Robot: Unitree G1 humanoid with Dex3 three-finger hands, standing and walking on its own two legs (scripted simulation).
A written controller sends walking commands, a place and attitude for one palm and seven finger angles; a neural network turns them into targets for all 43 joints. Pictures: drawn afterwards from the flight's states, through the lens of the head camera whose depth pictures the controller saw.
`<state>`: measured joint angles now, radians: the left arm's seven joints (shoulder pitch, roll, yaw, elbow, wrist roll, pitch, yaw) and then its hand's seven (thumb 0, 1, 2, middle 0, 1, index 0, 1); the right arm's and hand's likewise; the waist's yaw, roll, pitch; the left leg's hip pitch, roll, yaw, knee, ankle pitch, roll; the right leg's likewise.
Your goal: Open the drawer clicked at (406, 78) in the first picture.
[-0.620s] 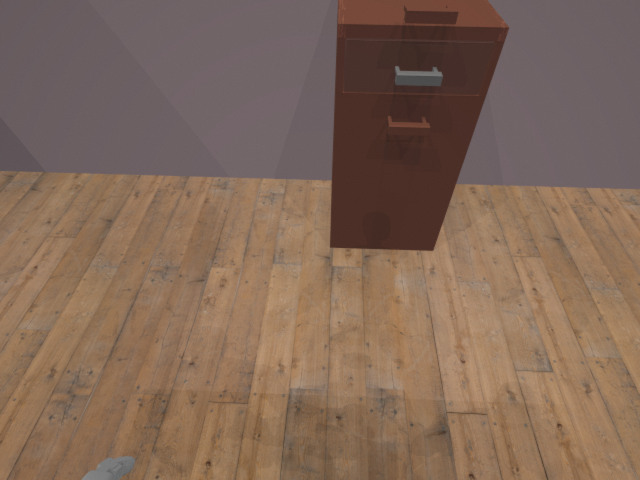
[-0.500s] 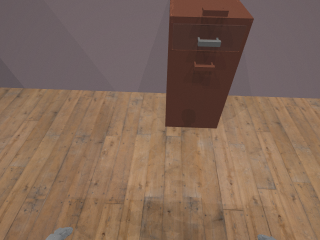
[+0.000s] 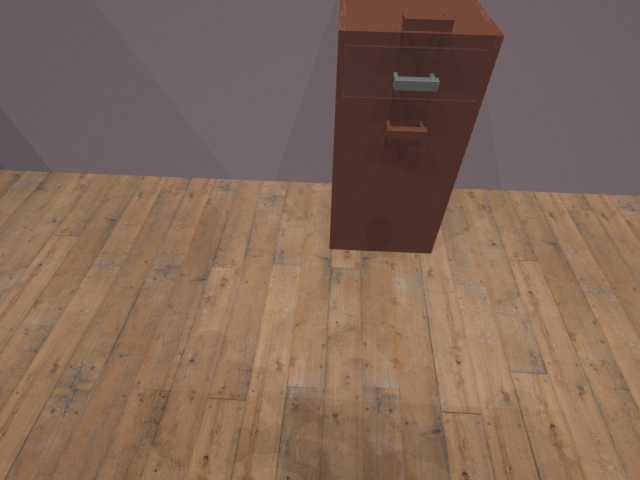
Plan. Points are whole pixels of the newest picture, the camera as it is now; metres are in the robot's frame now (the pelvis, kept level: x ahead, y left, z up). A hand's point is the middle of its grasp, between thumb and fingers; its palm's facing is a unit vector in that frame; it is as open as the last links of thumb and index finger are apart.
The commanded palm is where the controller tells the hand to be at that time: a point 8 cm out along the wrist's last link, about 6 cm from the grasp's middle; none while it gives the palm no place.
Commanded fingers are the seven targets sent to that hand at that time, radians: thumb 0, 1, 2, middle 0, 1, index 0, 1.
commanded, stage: stand and wait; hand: left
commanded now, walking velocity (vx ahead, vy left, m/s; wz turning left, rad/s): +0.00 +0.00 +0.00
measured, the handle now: (414, 79) +1.12 -0.19 -0.01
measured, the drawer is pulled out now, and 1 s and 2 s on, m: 0.00 0.00 0.00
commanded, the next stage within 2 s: look at it before walking up in 0.30 s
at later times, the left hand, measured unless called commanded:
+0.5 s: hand out of the picture +0.06 +0.25 -0.15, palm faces -0.02 -0.95 -0.32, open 7.3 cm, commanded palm none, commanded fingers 0.00 0.90 0.90 -0.20 -0.30 -0.20 -0.30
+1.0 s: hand out of the picture +0.06 +0.25 -0.15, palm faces -0.01 -0.94 -0.33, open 7.3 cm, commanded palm none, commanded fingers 0.00 0.90 0.90 -0.20 -0.30 -0.20 -0.30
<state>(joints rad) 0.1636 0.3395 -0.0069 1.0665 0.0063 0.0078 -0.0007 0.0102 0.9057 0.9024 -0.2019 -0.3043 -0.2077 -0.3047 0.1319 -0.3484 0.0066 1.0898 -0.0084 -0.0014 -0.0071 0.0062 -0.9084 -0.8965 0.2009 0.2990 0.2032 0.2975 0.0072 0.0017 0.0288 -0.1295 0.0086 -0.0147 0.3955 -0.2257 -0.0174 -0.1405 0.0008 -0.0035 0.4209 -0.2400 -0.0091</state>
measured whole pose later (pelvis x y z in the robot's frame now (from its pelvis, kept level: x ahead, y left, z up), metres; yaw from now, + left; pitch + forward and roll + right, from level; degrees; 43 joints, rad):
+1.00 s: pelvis +0.00 +0.01 +0.00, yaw +0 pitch -2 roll +0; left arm 0.15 0.34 -0.01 1.09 0.01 0.00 0.00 0.01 0.91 0.90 -0.20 -0.30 -0.21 -0.30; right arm 0.12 -0.34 0.01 1.12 0.00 -0.01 0.00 0.01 -0.91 -0.90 0.20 0.30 0.20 0.30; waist 0.01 0.00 0.03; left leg -0.13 0.00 -0.02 0.35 -0.20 -0.01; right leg -0.13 -0.01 0.00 0.37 -0.21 0.00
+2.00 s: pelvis +0.00 +0.02 -0.01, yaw -26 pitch +2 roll -1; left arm 0.30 0.24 0.07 0.92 0.02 0.04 -0.01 0.01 0.91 0.90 -0.20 -0.30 -0.21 -0.30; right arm 0.17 -0.24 -0.04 0.91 -0.01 0.00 -0.01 0.01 -0.91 -0.90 0.20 0.30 0.20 0.30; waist 0.05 -0.03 -0.03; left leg -0.24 0.00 -0.01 0.53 -0.38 -0.03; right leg -0.32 0.15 0.22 0.47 -0.19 -0.03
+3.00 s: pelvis +0.31 -0.20 -0.02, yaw -61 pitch +1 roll -1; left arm 0.36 0.21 0.06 0.99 0.02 -0.05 0.00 0.01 0.91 0.90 -0.20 -0.30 -0.21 -0.30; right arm 0.08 -0.17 -0.03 0.89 -0.02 -0.04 0.01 0.00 -0.91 -0.90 0.20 0.30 0.20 0.30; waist 0.07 0.00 0.03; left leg -0.50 0.11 0.07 0.65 -0.21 -0.06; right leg -0.10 0.06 0.05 0.51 -0.43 -0.03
